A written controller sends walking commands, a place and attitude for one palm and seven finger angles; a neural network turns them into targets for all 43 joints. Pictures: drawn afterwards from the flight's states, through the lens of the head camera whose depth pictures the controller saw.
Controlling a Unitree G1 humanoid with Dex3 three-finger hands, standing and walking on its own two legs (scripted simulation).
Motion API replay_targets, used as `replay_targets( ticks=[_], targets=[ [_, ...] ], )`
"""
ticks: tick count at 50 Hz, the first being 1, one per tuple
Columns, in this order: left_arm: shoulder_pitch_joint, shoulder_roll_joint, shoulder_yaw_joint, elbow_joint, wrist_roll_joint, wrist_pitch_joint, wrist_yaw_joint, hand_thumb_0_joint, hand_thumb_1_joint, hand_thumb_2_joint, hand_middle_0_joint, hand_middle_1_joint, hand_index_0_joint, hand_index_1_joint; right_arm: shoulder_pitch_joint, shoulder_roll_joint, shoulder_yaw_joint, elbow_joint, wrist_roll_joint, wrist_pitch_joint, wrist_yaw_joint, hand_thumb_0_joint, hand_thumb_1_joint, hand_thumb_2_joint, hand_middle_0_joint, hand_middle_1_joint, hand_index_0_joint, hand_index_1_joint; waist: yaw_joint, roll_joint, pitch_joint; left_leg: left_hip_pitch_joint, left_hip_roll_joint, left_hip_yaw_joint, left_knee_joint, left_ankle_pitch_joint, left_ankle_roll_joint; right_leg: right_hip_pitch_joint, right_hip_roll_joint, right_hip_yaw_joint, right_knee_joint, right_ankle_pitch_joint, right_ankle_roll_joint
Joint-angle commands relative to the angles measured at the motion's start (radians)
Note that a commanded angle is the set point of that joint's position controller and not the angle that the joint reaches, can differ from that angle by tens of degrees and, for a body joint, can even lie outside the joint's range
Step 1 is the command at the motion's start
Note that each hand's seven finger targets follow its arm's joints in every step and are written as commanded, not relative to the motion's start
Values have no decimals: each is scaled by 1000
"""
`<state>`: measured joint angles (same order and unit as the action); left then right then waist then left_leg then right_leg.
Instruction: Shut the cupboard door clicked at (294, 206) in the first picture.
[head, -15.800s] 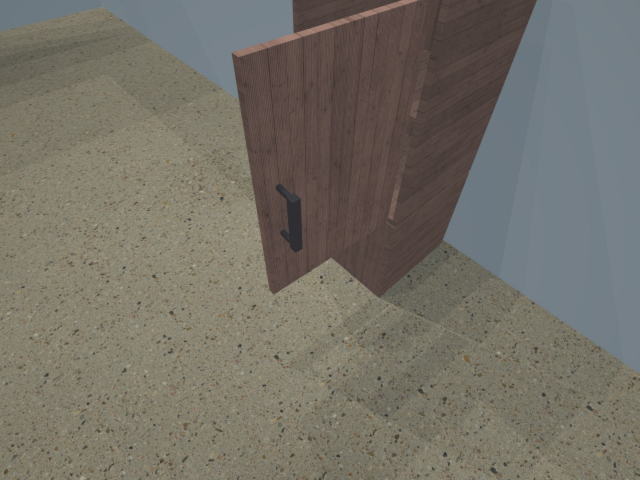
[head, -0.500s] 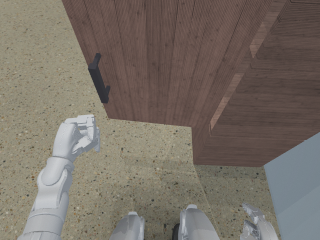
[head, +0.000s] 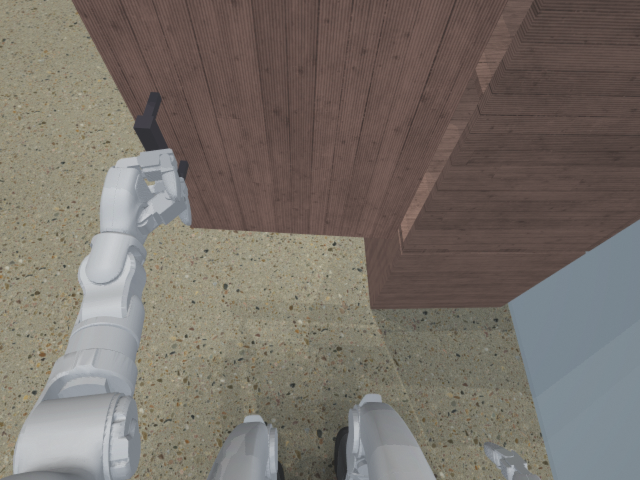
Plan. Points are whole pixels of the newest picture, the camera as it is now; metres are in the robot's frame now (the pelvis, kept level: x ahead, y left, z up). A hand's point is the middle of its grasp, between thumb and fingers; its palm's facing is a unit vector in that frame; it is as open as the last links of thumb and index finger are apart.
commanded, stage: bring the fist close to the handle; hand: left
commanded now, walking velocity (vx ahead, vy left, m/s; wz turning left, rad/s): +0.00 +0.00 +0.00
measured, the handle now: (167, 150) +0.53 +0.19 +0.03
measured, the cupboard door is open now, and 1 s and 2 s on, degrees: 86 80 66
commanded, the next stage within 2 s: push the door shut along its arc in 0.26 s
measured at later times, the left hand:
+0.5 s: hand (178, 211) +0.43 +0.16 +0.03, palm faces -0.10 -0.99 -0.04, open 3.1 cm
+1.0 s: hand (184, 170) +0.49 +0.16 +0.04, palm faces -0.21 -0.98 -0.05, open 3.2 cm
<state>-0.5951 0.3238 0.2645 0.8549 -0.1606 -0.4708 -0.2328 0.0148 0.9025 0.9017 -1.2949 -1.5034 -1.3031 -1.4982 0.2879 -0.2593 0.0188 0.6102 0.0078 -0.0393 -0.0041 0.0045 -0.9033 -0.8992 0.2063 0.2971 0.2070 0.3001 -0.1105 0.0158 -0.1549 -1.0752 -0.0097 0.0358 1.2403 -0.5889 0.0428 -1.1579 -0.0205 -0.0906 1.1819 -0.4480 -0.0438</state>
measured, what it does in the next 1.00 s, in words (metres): stands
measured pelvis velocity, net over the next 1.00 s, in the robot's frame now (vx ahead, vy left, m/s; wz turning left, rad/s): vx -0.01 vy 0.01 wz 0.00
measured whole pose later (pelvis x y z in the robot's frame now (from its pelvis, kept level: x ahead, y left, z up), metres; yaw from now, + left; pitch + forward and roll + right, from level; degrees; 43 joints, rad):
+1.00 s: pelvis -0.01 +0.01 -0.01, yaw +0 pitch +27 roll -3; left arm -0.91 0.49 0.28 1.14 -0.13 -0.44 -0.38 0.01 0.90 0.90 -1.30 -1.50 -1.34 -1.50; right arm 0.34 -0.28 0.04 0.64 0.00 0.01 0.00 0.00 -0.90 -0.90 0.21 0.30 0.21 0.30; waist -0.17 0.02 -0.13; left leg -1.20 -0.01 0.01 1.31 -0.58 0.05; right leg -1.25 -0.02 -0.12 1.21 -0.43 -0.04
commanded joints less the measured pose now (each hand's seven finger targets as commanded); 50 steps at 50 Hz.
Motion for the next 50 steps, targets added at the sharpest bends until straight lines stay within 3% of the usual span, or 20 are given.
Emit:
replay_targets(
  ticks=[1, 5, 7, 11, 16, 19, 20, 23, 27, 31, 32, 34, 37, 39, 40, 43, 45, 48, 49, 50],
  targets=[
    [-201, 199, 67, -131, -7, -60, -7, 0, 900, 900, -1300, -1500, -1300, -1500, 111, -157, -67, -107, 2, -5, 1, 0, -900, -900, 200, 300, 200, 300, 30, 11, -476, 134, -2, -62, -174, 400, -25, 464, 15, 91, -116, 322, 17],
    [-260, 234, 90, -183, -19, -79, -14, 0, 900, 900, -1300, -1500, -1300, -1500, 110, -160, -68, -118, 4, 4, -5, 0, -900, -900, 200, 300, 200, 300, 16, -10, -457, 105, -5, -55, -175, 345, -15, 488, 15, 106, -137, 297, 19],
    [-293, 246, 102, -230, -28, -105, -17, 0, 900, 900, -1300, -1500, -1300, -1500, 112, -156, -70, -109, 3, 2, -9, 0, -900, -900, 200, 300, 200, 300, 17, 4, -495, 129, -5, -53, -175, 356, -15, 509, 13, 114, -139, 313, 22],
    [-307, 202, 52, -247, -28, -137, -32, 0, 900, 900, -1300, -1500, -1300, -1500, 111, -154, -71, -89, -2, -3, -11, 0, -900, -900, 200, 300, 200, 300, 4, 69, -493, 205, 2, -67, -176, 393, -22, 446, 17, 98, -135, 308, 18],
    [-300, 160, 12, -153, -25, -107, -47, 0, 900, 900, -1300, -1500, -1300, -1500, 109, -160, -72, -75, 3, 3, -13, 0, -900, -900, 200, 300, 200, 300, -17, 49, -414, 187, 4, -72, -183, 347, -22, 388, 16, 87, -146, 256, 19],
    [-271, 179, 32, -132, -25, -94, -46, 0, 900, 900, -1300, -1500, -1300, -1500, 100, -164, -71, -88, 5, 9, -11, 0, -900, -900, 200, 300, 200, 300, 2, 29, -410, 164, 0, -73, -192, 320, -22, 404, 13, 88, -148, 232, 17],
    [-324, 194, 32, -159, -26, -99, -49, 0, 900, 900, -1300, -1500, -1300, -1500, 101, -166, -69, -91, 4, 8, -13, 0, -900, -900, 200, 300, 200, 300, -6, 62, -419, 180, -1, -75, -183, 346, -20, 394, 15, 86, -138, 255, 13],
    [-396, 224, 46, -145, -14, -115, -51, 0, 900, 900, -1300, -1500, -1300, -1500, 101, -162, -66, -83, 2, 10, -15, 0, -900, -900, 200, 300, 200, 300, -15, 37, -445, 180, 0, -80, -170, 347, -19, 399, 15, 92, -132, 258, 17],
    [-536, 286, 71, -56, -1, -124, -62, 0, 900, 900, -1300, -1500, -1300, -1500, 98, -170, -55, -66, 1, 9, -24, 0, -900, -900, 200, 300, 200, 300, -47, 41, -401, 118, -3, -82, -148, 269, -13, 360, 17, 102, -133, 187, 17],
    [-558, 292, 60, -6, 8, -107, -100, 0, 900, 900, -1300, -1500, -1300, -1500, 117, -180, -53, -66, -2, 11, -22, 0, -900, -900, 200, 300, 200, 300, -47, 91, -498, 176, -2, -93, -134, 343, -17, 344, 19, 92, -106, 233, 10],
    [-571, 277, 42, 12, 8, -97, -112, 0, 900, 900, -1300, -1500, -1300, -1500, 118, -180, -53, -64, -1, 13, -20, 0, -900, -900, 200, 300, 200, 300, -54, 118, -493, 184, 0, -95, -130, 358, -19, 323, 19, 91, -104, 240, 10],
    [-604, 282, 43, 45, 5, -74, -128, 0, 900, 900, -1300, -1500, -1300, -1500, 129, -185, -51, -60, 0, 20, -20, 0, -900, -900, 200, 300, 200, 300, -72, 84, -472, 162, 4, -100, -123, 349, -16, 307, 21, 86, -105, 229, 13],
    [-684, 288, 35, 20, 1, -63, -144, 0, 900, 900, -1300, -1500, -1300, -1500, 144, -191, -53, -58, -2, 23, -20, 0, -900, -900, 200, 300, 200, 300, -81, 120, -506, 195, 6, -111, -117, 371, -17, 285, 24, 82, -101, 232, 11],
    [-702, 297, 39, 38, 5, -55, -147, 0, 900, 900, -1300, -1500, -1300, -1500, 158, -196, -54, -50, -3, 27, -21, 0, -900, -900, 200, 300, 200, 300, -96, 86, -511, 185, 9, -115, -110, 368, -12, 276, 25, 80, -102, 228, 13],
    [-698, 271, 19, 58, 1, -49, -156, 0, 900, 900, -1300, -1500, -1300, -1500, 165, -194, -52, -53, -3, 26, -20, 0, -900, -900, 200, 300, 200, 300, -102, 80, -507, 179, 7, -117, -105, 374, -9, 269, 31, 78, -98, 233, 11],
    [-748, 298, 21, 54, 19, -45, -162, 0, 900, 900, -1300, -1500, -1300, -1500, 179, -200, -54, -42, -6, 33, -18, 0, -900, -900, 200, 300, 200, 300, -104, 107, -515, 195, 10, -124, -106, 365, -12, 247, 30, 75, -100, 210, 9],
    [-801, 265, -18, 50, 21, -43, -170, 0, 900, 900, -1300, -1500, -1300, -1500, 188, -198, -54, -36, -8, 32, -16, 0, -900, -900, 200, 300, 200, 300, -128, 125, -503, 217, 11, -132, -103, 364, -11, 209, 35, 67, -100, 195, 7],
    [-822, 309, 3, 67, 34, -35, -175, 0, 900, 900, -1300, -1500, -1300, -1500, 201, -207, -53, -26, -10, 37, -16, 0, -900, -900, 200, 300, 200, 300, -128, 146, -515, 223, 14, -137, -104, 356, -12, 197, 37, 66, -104, 178, 5],
    [-843, 285, -18, 85, 32, -26, -176, 0, 900, 900, -1300, -1500, -1300, -1500, 201, -205, -51, -22, -9, 37, -15, 0, -900, -900, 200, 300, 200, 300, -143, 135, -488, 208, 14, -139, -105, 328, -10, 177, 38, 64, -111, 155, 7],
    [-880, 305, -10, 71, 30, -30, -180, 0, 900, 900, -1300, -1500, -1300, -1500, 211, -208, -50, -21, -10, 35, -17, 0, -900, -900, 200, 300, 200, 300, -149, 140, -488, 217, 15, -144, -102, 333, -8, 172, 40, 61, -104, 157, 3]
  ],
)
